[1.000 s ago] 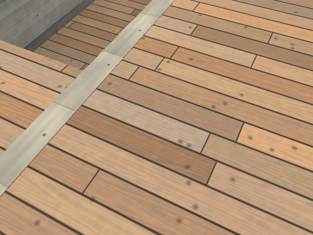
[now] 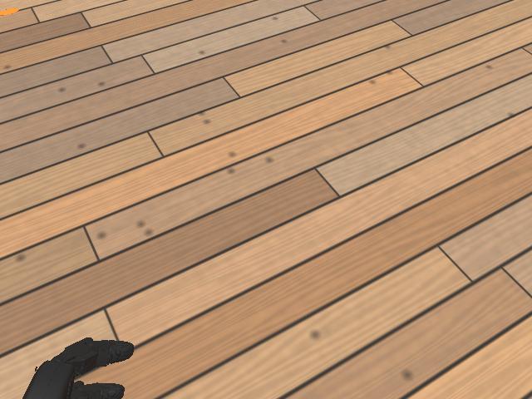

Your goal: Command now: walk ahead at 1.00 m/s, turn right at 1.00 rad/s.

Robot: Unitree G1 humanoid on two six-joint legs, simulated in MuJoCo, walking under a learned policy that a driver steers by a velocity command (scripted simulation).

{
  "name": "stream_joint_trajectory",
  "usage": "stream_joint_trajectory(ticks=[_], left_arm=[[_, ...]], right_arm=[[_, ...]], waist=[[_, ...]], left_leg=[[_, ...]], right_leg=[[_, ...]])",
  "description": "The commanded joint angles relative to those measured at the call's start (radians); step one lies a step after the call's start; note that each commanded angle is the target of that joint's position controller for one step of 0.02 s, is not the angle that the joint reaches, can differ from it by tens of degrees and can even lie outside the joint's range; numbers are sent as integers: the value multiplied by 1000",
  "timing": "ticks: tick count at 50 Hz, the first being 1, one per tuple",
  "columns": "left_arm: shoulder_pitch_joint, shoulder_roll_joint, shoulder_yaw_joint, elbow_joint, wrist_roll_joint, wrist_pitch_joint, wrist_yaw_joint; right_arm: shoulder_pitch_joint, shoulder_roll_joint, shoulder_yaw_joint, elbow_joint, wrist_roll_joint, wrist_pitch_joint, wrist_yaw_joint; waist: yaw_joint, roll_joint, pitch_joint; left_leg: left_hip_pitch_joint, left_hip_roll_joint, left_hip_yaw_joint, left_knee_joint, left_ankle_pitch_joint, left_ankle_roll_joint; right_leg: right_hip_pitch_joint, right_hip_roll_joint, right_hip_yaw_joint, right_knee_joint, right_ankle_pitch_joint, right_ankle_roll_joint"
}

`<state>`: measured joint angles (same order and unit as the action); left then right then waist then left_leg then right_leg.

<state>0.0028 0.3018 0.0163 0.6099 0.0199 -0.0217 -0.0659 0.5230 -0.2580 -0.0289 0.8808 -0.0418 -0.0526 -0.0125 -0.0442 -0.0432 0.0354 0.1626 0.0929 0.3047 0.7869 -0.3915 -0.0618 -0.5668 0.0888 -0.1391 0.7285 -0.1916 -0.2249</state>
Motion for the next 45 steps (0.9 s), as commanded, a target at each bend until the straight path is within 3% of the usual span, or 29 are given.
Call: stream_joint_trajectory(ticks=[1, 2, 4, 7, 10, 13, 16, 18, 19, 20, 21, 22, 23, 24, 26, 28, 30, 31, 32, 33, 34, 36, 38, 39, 40, 41, 42, 43, 45], left_arm=[[382, 346, 127, 56, 13, 31, 50], [422, 321, 132, 61, 8, 33, 61], [361, 243, 115, 94, 1, 11, 72], [310, 165, 81, 91, -12, -33, 74], [297, 172, 83, 92, -9, -57, 68], [346, 172, 88, 122, -24, -68, 52], [423, 177, 86, 166, -25, -71, 57], [429, 233, 94, 181, -7, -64, 65], [380, 246, 95, 178, 4, -61, 64], [343, 169, 74, 158, 17, -70, 65], [498, 4, 34, 113, -30, -76, 58], [431, 76, 26, 127, -2, -76, 68], [323, 109, 35, 119, 3, -69, 63], [256, 110, 31, 106, 13, -66, 52], [213, 68, 20, 74, 22, -52, 29], [191, 35, 6, 59, 25, -38, 19], [113, 31, -4, 24, 31, -40, 22], [80, 18, -11, 12, 34, -49, 24], [83, -11, -29, 8, 29, -59, 18], [62, -9, -22, 19, -44, -88, 20], [36, -1, -22, 14, -43, -102, 11], [97, 48, 5, 34, -13, -105, 12], [274, 89, 34, 94, 19, -98, 29], [353, 155, 52, 117, 43, -89, 49], [350, 187, 41, 91, 85, -77, 68], [347, 133, 31, 65, 50, -64, 58], [252, 113, 33, 35, 11, -52, 62], [180, 82, 28, 34, -14, -39, 73], [88, 46, 15, 31, -14, -10, 96]], right_arm=[[-167, -157, -34, -273, 12, -25, 11], [-275, -180, -27, -307, 7, -51, 11], [-291, -166, -14, -285, 1, -65, 7], [-248, -147, -9, -274, -35, -4, 7], [-440, -91, 15, -358, -19, 8, 25], [-497, -68, 27, -357, 9, -1, 40], [-516, -109, 13, -351, 4, -8, 34], [-350, -176, -22, -300, 4, -15, 18], [-166, -205, -40, -254, 10, -17, 3], [46, -269, -64, -212, -4, -17, -19], [27, -373, -86, -195, -37, -21, -9], [-61, -280, -79, -206, -13, -14, 10], [-146, -202, -66, -210, -3, -17, 16], [-166, -162, -58, -190, -4, -20, 22], [-134, -111, -37, -133, -7, -32, 21], [-99, -99, -31, -89, 13, -49, 25], [-108, -111, -27, -71, 25, -66, 28], [-117, -104, -21, -62, 31, -70, 33], [-168, -119, -23, -64, 35, -73, 36], [-213, -150, -35, -97, 81, -83, 9], [-161, -177, -38, -83, 87, -89, -4], [-121, -220, -49, -67, 78, -85, -16], [-163, -222, -47, -81, 78, -66, -14], [-184, -190, -36, -115, 68, -57, -13], [-15, -52, 5, -115, 53, -40, -7], [71, -110, 0, -93, 77, -27, 1], [-8, -184, -25, -118, 85, -13, 1], [-84, -193, -36, -138, 79, 7, -11], [-81, -163, -47, -135, 73, 62, -33]], waist=[[163, -171, -306], [185, 17, -264], [82, 146, -47], [-11, 138, 5], [15, 93, 76], [74, 41, 35], [109, 19, 6], [25, 10, -110], [-95, 13, -186], [-190, 68, -290], [-43, 438, -388], [-49, 300, -297], [-37, 152, -150], [-29, 54, -87], [14, 91, -25], [40, 112, 12], [59, 92, 95], [65, 76, 97], [88, 112, 75], [61, 145, 32], [49, 133, -19], [84, 162, -82], [196, 165, -163], [226, 90, -219], [132, -197, -423], [136, -152, -604], [120, -97, -514], [93, -24, -400], [19, -3, -266]], left_leg=[[-992, -134, -252, 908, -127, 19], [-1074, -60, -381, 841, -30, 32], [-985, 2, -377, 640, 29, 33], [-821, 46, -381, 464, -62, -17], [-703, 42, -329, 155, 144, -32], [-511, -7, -287, -98, 498, 12], [-525, -44, -283, -223, 486, 64], [-381, -120, -260, -231, 296, 96], [-182, -104, -256, -240, 250, 110], [51, 37, -411, -208, -5, 133], [244, 328, -1041, -428, -272, 260], [169, 311, -1219, -534, -396, 278], [24, 273, -1015, -528, -329, 271], [-89, 226, -879, -526, -185, 262], [-219, 153, -706, -552, -40, 234], [-254, 134, -627, -603, 28, 226], [-315, 126, -484, -623, 594, 233], [-338, 80, -382, -605, 885, 213], [-403, 29, -293, -600, 958, 190], [-400, 10, -296, -577, 938, 189], [-385, 31, -309, -573, 920, 183], [-353, 35, -338, -485, 941, 159], [-369, -9, -343, -244, 916, 101], [-474, -73, -336, 8, 640, 47], [-682, -204, -367, 532, -355, -19], [-740, -185, -520, 696, -395, -25], [-796, -133, -491, 679, -332, -31], [-835, -98, -438, 645, -256, -44], [-765, -64, -398, 655, -197, -79]], right_leg=[[1028, -301, 881, -280, -99, -286], [991, -323, 937, -416, -147, -247], [678, -258, 785, -477, -14, -180], [376, -172, 629, -493, 129, -174], [152, -81, 537, -552, 115, -123], [163, -68, 478, -575, 265, -50], [428, -125, 485, -485, 541, -8], [560, -147, 467, -242, 850, 36], [485, -120, 432, -8, 838, 59], [306, -74, 375, 337, 619, 75], [-26, 92, 290, 680, -245, 128], [-166, 24, 303, 722, -206, 100], [-183, -40, 294, 680, -101, 102], [-158, -68, 280, 630, -68, 104], [-130, -92, 291, 560, -85, 113], [-164, -103, 295, 498, -103, 124], [-179, -87, 238, 355, -65, 157], [-128, -73, 180, 232, -9, 172], [9, -71, 128, 32, 79, 178], [85, -64, 116, -64, 186, 196], [182, -39, 111, -135, 309, 202], [352, 5, 130, -211, 416, 185], [586, -17, 163, -293, 568, 149], [743, -169, 266, -266, 965, 102], [984, -524, 558, -104, 1639, -106], [1018, -588, 623, -82, 1642, -195], [897, -537, 548, -150, 1402, -172], [767, -476, 482, -203, 1197, -134], [496, -427, 374, -288, 986, -100]])
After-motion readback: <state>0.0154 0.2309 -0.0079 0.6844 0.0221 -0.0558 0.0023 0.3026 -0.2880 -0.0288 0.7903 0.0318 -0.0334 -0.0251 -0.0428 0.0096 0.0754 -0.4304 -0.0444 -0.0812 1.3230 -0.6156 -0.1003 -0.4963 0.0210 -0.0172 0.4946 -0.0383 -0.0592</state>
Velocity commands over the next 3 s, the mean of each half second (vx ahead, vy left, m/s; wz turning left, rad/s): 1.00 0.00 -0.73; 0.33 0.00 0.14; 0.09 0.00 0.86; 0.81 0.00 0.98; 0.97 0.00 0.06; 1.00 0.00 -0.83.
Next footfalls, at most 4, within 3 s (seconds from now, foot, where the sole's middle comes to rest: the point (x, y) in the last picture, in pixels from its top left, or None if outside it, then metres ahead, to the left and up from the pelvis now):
0.40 left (226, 345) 0.60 0.09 -0.73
0.78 right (339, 249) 0.87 -0.23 -0.73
1.18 left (243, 253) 0.87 0.05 -0.73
1.56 right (324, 252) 0.86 -0.18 -0.73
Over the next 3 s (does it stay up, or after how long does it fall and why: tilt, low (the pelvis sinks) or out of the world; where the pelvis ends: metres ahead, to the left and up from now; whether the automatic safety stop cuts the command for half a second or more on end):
stays up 1.70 0.74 0.03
